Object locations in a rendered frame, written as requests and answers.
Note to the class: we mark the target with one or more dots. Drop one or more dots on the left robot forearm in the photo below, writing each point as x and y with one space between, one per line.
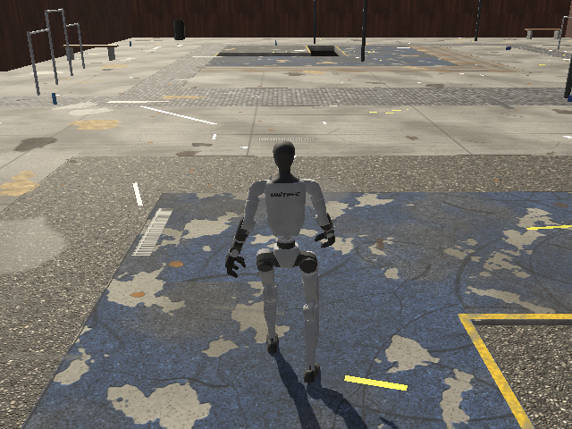
239 240

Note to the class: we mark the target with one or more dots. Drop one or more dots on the robot right upper arm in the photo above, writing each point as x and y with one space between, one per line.
313 188

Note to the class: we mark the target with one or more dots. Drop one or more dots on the right robot forearm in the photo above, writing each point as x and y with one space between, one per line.
328 229

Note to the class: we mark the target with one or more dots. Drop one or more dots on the robot left hand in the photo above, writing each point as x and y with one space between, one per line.
229 264

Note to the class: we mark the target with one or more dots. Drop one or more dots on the robot left upper arm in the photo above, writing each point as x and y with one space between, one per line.
256 189

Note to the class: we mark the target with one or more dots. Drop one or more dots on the robot right hand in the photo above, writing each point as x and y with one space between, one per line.
326 244

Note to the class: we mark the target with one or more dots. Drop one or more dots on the left robot thigh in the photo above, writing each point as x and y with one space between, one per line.
265 266

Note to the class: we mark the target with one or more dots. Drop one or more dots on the robot head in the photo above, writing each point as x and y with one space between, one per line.
283 154

